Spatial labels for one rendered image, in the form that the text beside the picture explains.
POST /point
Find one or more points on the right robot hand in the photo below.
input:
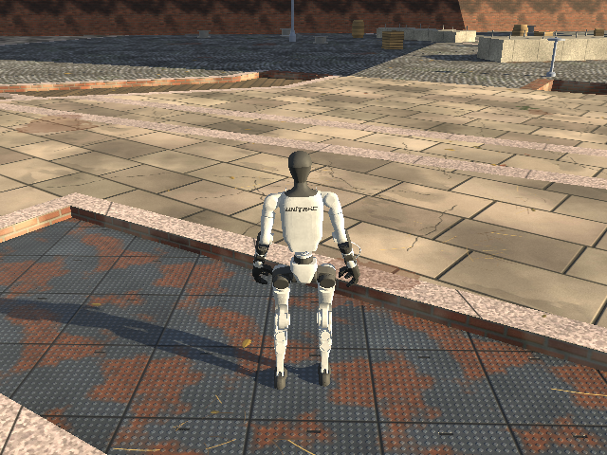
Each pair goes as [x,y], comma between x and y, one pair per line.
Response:
[351,272]

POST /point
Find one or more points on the robot torso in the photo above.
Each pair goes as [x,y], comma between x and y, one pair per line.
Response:
[302,231]

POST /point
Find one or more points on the right robot upper arm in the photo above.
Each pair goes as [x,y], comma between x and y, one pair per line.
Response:
[332,201]

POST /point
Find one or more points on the left robot hand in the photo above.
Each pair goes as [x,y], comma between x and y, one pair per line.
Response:
[263,270]

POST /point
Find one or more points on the robot right forearm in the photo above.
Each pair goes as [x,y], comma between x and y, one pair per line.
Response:
[347,252]

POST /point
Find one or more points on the left robot upper arm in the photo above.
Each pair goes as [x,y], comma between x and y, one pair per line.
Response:
[272,202]

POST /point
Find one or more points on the humanoid robot head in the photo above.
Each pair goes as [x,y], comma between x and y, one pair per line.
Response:
[299,164]

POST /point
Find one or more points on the robot left forearm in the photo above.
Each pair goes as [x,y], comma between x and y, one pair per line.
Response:
[260,253]

